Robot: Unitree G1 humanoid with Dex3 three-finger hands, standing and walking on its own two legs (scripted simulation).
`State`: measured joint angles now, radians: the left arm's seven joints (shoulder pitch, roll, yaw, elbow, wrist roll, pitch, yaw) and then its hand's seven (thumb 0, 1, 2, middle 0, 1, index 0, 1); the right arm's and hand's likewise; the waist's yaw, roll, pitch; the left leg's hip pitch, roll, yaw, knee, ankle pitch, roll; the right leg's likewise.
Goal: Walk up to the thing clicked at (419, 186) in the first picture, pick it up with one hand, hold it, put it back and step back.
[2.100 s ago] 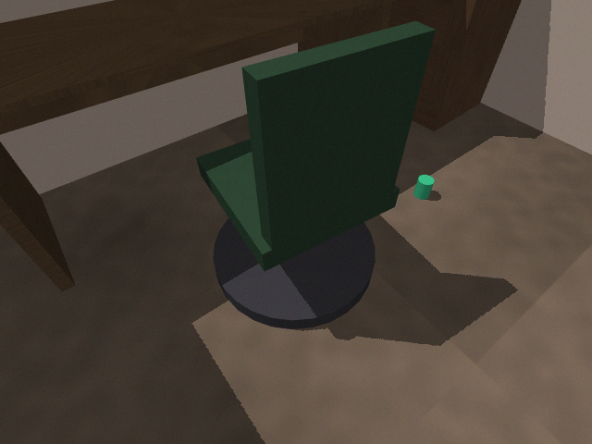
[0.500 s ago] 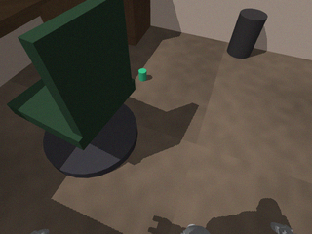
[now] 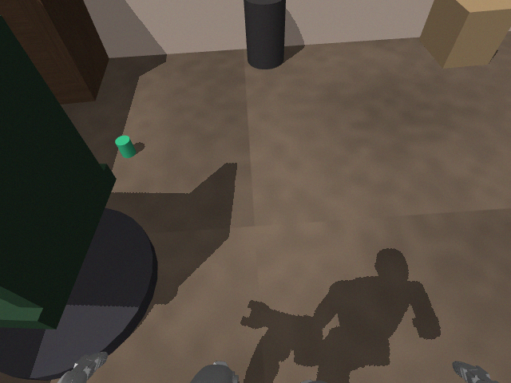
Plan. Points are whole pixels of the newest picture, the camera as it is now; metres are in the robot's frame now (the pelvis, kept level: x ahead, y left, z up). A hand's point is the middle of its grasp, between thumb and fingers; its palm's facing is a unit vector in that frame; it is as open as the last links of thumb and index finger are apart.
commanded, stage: walk up
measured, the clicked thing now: (125, 146) +1.29 +0.75 -0.71
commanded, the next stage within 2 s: none
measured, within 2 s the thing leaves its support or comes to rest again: neither
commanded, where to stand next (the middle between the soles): +0.06 -0.01 m, yaw -38 degrees
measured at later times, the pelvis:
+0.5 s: pelvis -0.02 +0.01 -0.01, yaw -20 degrees
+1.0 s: pelvis -0.02 +0.02 -0.01, yaw -31 degrees
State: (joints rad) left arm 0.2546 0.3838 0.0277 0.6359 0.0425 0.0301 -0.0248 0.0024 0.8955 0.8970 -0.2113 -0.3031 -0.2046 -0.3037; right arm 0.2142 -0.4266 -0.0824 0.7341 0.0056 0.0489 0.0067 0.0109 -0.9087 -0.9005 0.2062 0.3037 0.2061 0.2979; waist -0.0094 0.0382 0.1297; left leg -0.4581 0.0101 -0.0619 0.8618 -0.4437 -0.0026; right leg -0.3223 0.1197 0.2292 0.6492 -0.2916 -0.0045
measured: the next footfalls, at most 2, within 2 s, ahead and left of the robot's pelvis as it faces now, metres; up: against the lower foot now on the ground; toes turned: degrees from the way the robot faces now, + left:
left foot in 0.06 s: +0.10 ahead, +0.13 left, +0.00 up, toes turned -6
right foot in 0.50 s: -0.01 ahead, -0.12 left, +0.00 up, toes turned -20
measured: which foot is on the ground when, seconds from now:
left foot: up 0.00-0.04, down 0.06-0.52, up 0.54-0.90, down 0.92-1.00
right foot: down 0.00-0.08, up 0.10-0.48, down 0.50-0.94, up 0.96-1.00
